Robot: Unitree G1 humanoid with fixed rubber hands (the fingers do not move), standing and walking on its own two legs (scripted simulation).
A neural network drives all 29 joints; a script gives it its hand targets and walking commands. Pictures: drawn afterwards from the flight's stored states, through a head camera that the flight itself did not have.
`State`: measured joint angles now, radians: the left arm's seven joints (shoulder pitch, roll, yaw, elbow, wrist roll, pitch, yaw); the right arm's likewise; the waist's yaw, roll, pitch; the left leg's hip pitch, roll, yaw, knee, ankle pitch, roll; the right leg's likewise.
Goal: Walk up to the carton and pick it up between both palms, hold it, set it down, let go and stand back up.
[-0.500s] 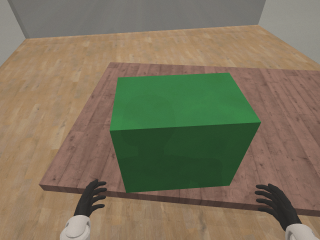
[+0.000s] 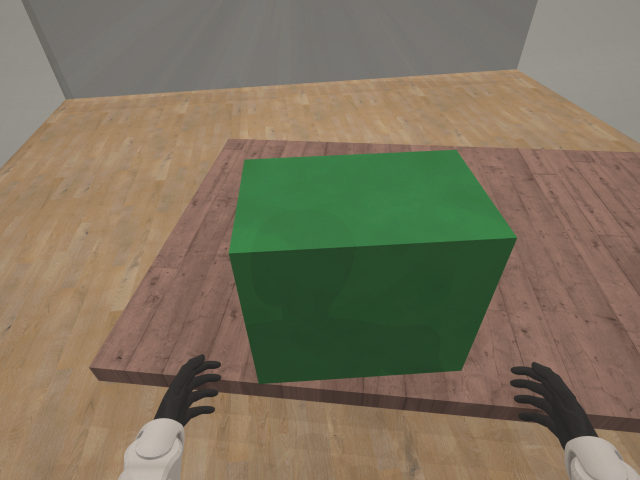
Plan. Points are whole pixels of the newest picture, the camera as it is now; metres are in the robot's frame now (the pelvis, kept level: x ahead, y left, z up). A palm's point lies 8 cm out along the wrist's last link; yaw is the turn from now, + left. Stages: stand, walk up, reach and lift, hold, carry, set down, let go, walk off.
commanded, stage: let go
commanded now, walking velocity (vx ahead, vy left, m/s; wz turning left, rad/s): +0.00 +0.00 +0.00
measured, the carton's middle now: (356, 268) +0.41 -0.01 +0.06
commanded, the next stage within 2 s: stand in 0.40 s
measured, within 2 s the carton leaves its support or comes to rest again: neither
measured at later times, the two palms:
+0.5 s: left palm (173, 423) +0.21 +0.22 -0.02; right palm (568, 432) +0.21 -0.26 -0.01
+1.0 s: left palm out of the picture +0.11 +0.27 -0.13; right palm (563, 431) +0.21 -0.25 -0.01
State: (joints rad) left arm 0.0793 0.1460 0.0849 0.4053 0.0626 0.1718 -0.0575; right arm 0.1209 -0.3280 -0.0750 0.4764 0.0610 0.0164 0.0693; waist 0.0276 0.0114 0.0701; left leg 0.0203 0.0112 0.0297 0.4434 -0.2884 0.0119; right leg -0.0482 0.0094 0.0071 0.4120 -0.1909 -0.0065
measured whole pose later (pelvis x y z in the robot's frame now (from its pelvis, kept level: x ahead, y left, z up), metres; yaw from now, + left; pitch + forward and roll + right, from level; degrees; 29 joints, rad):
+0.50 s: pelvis -0.01 -0.01 +0.00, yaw +3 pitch -5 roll -1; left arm 0.07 0.20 0.07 0.46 0.00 0.04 -0.07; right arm 0.16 -0.28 -0.06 0.42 -0.03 -0.03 0.00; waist 0.01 0.00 0.01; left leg -0.15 0.02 -0.03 0.53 -0.30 -0.01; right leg -0.18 0.02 -0.04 0.44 -0.19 -0.02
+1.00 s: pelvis +0.01 +0.01 -0.01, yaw +1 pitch -1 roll -1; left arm 0.25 0.27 0.03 0.73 0.02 0.01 -0.04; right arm 0.21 -0.31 -0.09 0.39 0.00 -0.10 0.02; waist -0.01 -0.05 0.02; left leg -0.21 -0.01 0.01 0.57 -0.34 0.03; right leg -0.27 -0.01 -0.01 0.52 -0.24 0.03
